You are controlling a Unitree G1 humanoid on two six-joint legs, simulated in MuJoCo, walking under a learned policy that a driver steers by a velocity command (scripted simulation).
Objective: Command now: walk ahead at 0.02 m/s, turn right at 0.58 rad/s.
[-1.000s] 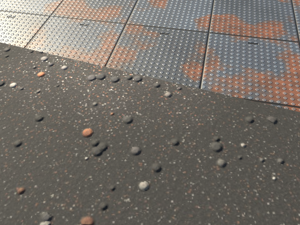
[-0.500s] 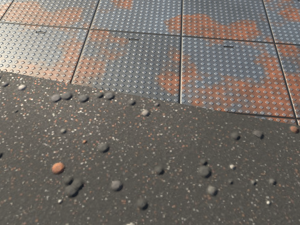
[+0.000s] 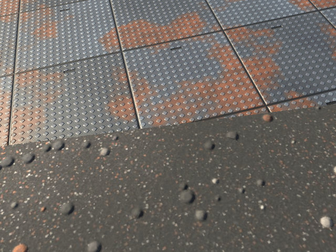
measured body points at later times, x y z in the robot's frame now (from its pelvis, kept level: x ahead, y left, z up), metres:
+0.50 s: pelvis +0.01 +0.03 -0.01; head +0.04 +0.03 +0.44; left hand +0.18 +0.28 -0.12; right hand +0.11 -0.25 -0.12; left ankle +0.03 +0.16 -0.74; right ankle -0.02 -0.11 -0.75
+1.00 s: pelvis +0.01 +0.00 -0.01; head +0.01 +0.00 +0.44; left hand +0.13 +0.25 -0.13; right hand +0.04 -0.28 -0.15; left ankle +0.03 +0.16 -0.74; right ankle -0.02 -0.11 -0.74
